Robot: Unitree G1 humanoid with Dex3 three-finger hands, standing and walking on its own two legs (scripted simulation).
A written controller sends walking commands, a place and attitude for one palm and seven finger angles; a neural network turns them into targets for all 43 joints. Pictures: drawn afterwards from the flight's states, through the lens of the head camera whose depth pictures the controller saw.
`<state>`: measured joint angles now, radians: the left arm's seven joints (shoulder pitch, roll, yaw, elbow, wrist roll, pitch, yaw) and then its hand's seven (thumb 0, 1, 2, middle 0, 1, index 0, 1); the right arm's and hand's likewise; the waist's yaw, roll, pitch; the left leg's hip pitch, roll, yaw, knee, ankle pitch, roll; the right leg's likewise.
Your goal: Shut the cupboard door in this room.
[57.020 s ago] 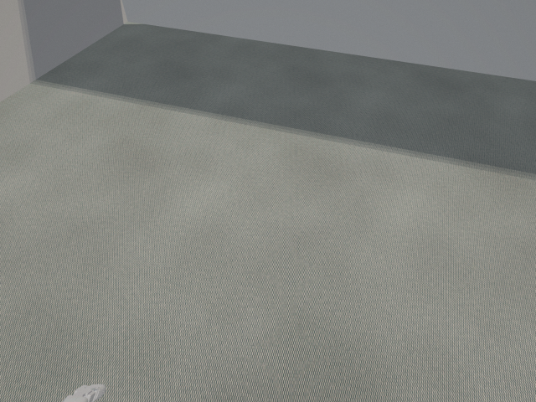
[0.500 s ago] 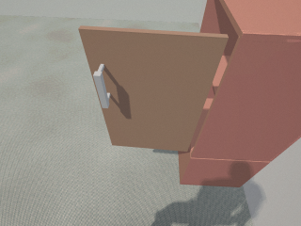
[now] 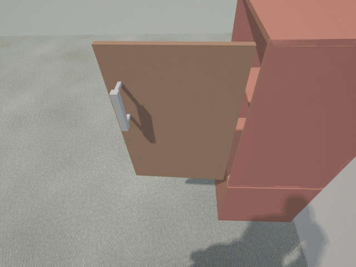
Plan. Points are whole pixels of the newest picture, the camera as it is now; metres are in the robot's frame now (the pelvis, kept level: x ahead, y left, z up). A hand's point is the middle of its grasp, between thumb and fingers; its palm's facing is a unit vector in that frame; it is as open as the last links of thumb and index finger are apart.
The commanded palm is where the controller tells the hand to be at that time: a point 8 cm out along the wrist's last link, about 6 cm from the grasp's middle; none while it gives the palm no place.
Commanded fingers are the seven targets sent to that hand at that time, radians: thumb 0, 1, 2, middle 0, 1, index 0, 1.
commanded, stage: look again from close up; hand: left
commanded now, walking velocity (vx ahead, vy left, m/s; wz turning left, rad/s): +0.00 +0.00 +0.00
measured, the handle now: (122, 107) +0.51 +0.18 +0.08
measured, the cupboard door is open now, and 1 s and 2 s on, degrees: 88 88 88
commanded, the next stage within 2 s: raise the hand and make a fist in 0.52 s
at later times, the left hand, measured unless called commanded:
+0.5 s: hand out of the picture +0.04 +0.16 -0.17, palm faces +0.01 -0.98 -0.22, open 7.3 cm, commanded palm none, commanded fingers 0.00 0.90 0.90 -0.20 -0.30 -0.20 -0.30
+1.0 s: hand (112, 253) +0.16 +0.16 -0.04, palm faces -0.05 -1.00 +0.01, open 6.4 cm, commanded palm +0.14 +0.22 -0.03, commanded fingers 0.00 0.90 0.90 -0.55 -0.68 -0.55 -0.68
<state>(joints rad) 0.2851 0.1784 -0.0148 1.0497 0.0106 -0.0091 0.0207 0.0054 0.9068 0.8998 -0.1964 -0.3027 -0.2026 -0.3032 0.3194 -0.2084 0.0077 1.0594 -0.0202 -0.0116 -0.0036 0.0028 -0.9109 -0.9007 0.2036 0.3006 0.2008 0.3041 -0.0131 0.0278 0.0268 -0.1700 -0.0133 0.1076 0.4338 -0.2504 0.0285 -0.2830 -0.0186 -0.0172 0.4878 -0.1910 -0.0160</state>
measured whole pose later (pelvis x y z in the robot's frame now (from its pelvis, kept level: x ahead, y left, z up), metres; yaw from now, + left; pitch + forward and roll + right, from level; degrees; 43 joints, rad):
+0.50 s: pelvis +0.03 -0.01 +0.00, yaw +1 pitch -1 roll +1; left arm 0.25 0.16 -0.02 1.11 0.01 -0.03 0.03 0.01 0.92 0.90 -0.20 -0.30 -0.20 -0.30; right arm 0.26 -0.15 0.02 1.13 -0.01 -0.03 -0.02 0.00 -0.91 -0.90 0.20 0.30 0.20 0.30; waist -0.01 0.01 0.05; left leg -0.11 0.02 0.09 0.40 -0.28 0.00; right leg -0.22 0.01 -0.04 0.45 -0.22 -0.04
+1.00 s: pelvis -0.01 -0.02 -0.07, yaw +4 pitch +10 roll +1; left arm 0.42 0.19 0.11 0.15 -0.27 -0.55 -0.39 0.01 0.90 0.90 -0.37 -0.50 -0.38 -0.50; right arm 0.15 -0.29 -0.07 0.50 0.03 -0.28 -0.01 0.01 -0.91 -0.90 0.20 0.30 0.20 0.30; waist 0.00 -0.04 -0.11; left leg -0.71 0.01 0.05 1.04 -0.50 0.00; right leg -0.78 -0.04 -0.08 1.04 -0.43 -0.05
